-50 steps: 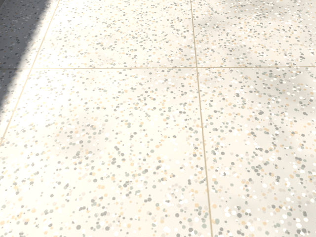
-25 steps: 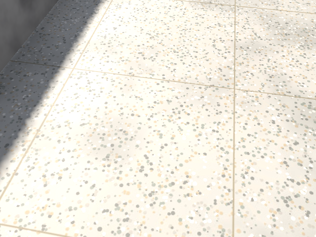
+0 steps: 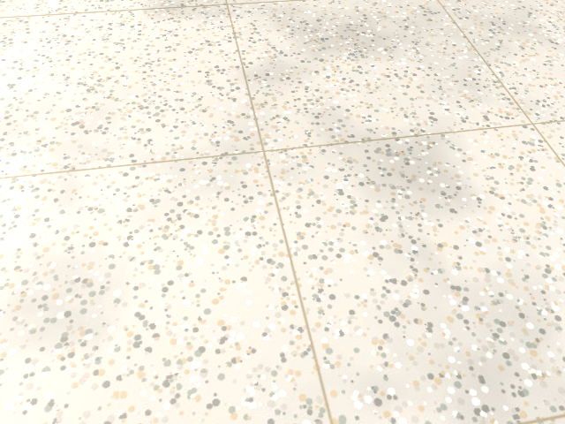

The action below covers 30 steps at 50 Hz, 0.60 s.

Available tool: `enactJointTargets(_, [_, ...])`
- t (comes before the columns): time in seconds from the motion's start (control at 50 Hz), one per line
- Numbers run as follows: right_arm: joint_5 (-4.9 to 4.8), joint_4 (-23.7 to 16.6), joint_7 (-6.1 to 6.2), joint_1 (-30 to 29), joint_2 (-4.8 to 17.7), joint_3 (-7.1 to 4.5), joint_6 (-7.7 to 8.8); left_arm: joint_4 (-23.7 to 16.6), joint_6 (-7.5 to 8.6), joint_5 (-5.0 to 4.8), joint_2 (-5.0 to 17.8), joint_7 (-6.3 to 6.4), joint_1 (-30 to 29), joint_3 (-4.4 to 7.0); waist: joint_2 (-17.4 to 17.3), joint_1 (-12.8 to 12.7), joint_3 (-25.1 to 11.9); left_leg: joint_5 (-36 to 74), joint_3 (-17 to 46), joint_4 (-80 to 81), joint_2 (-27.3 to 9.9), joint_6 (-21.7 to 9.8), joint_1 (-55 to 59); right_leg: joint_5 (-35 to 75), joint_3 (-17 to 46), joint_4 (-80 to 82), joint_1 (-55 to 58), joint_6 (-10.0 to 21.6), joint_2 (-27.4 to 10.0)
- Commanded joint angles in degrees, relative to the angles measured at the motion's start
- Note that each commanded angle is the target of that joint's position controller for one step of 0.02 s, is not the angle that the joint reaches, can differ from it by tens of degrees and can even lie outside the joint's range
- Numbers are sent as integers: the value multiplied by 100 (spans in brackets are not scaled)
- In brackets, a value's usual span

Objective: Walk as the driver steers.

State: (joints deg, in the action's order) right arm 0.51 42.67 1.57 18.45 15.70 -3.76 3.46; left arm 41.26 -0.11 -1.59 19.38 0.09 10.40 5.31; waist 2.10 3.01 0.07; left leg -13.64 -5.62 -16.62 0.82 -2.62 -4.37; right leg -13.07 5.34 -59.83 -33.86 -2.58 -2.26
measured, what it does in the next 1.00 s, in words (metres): walks ahead, turning left: right foot, then left foot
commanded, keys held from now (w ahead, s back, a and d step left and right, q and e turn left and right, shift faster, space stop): w+e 0.10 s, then w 0.06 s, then w+q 0.84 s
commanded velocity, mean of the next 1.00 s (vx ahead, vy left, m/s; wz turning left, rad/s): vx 0.46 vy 0.00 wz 0.18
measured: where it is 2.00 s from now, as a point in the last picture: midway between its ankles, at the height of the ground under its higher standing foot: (248, 247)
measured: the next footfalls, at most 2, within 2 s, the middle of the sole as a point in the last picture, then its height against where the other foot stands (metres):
right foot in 0.28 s outside the picture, level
left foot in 0.84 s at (264, 405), level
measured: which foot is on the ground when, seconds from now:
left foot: down 0.00-0.28, up 0.30-0.82, down 0.84-1.00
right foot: up 0.00-0.26, down 0.28-0.84, up 0.86-1.00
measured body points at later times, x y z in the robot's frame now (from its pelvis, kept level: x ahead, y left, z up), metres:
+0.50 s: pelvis +0.21 -0.11 +0.00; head +0.24 -0.12 +0.45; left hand +0.32 +0.16 -0.11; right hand +0.29 -0.40 -0.13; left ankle +0.24 +0.07 -0.66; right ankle +0.20 -0.19 -0.75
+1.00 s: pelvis +0.49 -0.06 -0.01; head +0.53 -0.05 +0.44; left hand +0.57 +0.24 -0.11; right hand +0.67 -0.31 -0.11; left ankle +0.52 +0.01 -0.75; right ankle +0.49 -0.23 -0.66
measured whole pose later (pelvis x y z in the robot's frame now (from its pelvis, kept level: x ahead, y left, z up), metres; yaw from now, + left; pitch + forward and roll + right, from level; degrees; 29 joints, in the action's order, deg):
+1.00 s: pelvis +0.49 -0.06 -0.01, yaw +15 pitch +1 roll +0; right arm -0.7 39.7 -1.7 14.9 16.9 -4.3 2.8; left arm 40.8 6.5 -0.1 17.1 -0.1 10.0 3.0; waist 0.9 1.2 4.1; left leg -9.3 0.6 -25.1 6.9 -6.7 -16.3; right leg -20.5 3.7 -67.2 -27.8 -0.6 -3.8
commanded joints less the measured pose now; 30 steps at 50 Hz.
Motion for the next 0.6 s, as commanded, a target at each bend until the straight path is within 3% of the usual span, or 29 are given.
enactJointTargets(0.02, [-7,-281,1,24,917,-232,110,-657,151,-7,203,-84,-709,-5,-672,179,380,-52,1174,1014,-1584,-747,800,400,17,422,-1366,-125,-232])
enactJointTargets(0.12, [-67,-110,-72,234,1073,-291,90,-959,208,-5,-27,-237,-1176,-144,-667,333,607,629,409,1014,-1659,-759,622,708,-393,1539,-921,15,-318])
enactJointTargets(0.2, [-224,181,-176,520,1107,-283,36,-1128,267,-11,-83,-320,-1412,-209,-681,246,748,1284,316,891,-1836,-806,676,171,-697,2310,-310,416,-117])
enactJointTargets(0.24, [-308,275,-184,416,1279,-292,-17,-1092,314,26,133,-335,-1065,-114,-860,-155,462,3061,296,309,-1861,-730,718,-58,-928,2719,576,676,166])
enactJointTargets(0.26, [-336,316,-168,283,1320,-273,-39,-876,333,34,330,-309,-308,12,-812,-655,-19,4102,66,-557,-1691,-571,515,353,-1039,3121,1726,841,344])
enactJointTargets(0.28, [-314,330,-143,303,1196,-202,-14,-557,315,51,662,-233,666,186,-743,-1105,-674,4065,-109,-1679,-1405,-354,-188,650,-954,3113,3320,977,351])
enactJointTargets(0.3, [-149,103,-160,298,707,-14,48,-373,266,165,1168,-102,1663,315,112,-1396,-1573,1624,-179,-3752,-904,-8,-2047,213,806,3065,5441,1426,-1064])
enactJointTargets(0.32, [-154,12,-171,629,334,98,160,-449,290,225,1343,-64,1589,265,970,-1015,-2259,-2092,725,-5259,-46,191,-3256,-558,3296,3927,5865,1990,-2269])
enactJointTargets(0.34, [-350,34,-175,192,946,-93,202,-462,354,221,854,-83,1294,139,457,-1163,-1618,-1824,1367,-5759,-245,190,-3675,-676,2913,4247,5146,1815,-2164])
enactJointTargets(0.36, [-393,-87,-180,-28,995,-126,201,-385,389,158,611,-106,970,53,575,-924,-808,-1294,1189,-5641,-533,127,-3831,-445,1878,4357,4367,1592,-1928])
enactJointTargets(0.38, [-303,-42,-148,-96,904,-125,179,-345,426,120,354,-138,622,-12,396,-695,-437,-789,1098,-5377,-752,135,-3655,-222,1272,4532,3727,1418,-1608])
enactJointTargets(0.4, [-236,22,-133,-12,836,-146,116,-336,479,133,179,-164,357,-47,522,-496,-183,-347,1112,-5164,-885,171,-3400,67,772,4752,3230,1298,-1373])
enactJointTargets(0.42, [-251,132,-141,190,740,-143,26,-309,544,177,54,-168,176,-59,578,-328,-106,-2,1141,-5133,-966,190,-3075,366,373,4935,2898,1211,-1201])
enactJointTargets(0.46, [-270,221,-153,345,503,-115,-97,-189,670,219,41,-149,115,-24,382,-185,-15,306,1139,-5130,-947,251,-2965,1186,-145,5113,2641,1219,-1147])
enactJointTargets(0.5, [-262,148,-133,130,447,-116,-159,-56,730,266,93,-114,173,7,254,-181,220,625,1244,-4865,-914,315,-3222,1562,-567,5234,2546,1211,-1099])
enactJointTargets(0.54, [-237,23,-143,-184,407,-99,-143,54,733,274,131,-63,281,20,204,-245,399,1105,1304,-4255,-852,343,-3498,1712,-852,5309,2662,1200,-1059])
enactJointTargets(0.6, [-202,-169,-259,-752,302,-22,-90,137,693,235,299,7,382,54,59,-419,580,1742,997,-3116,-765,280,-3479,1841,-1243,5427,2854,1123,-1047])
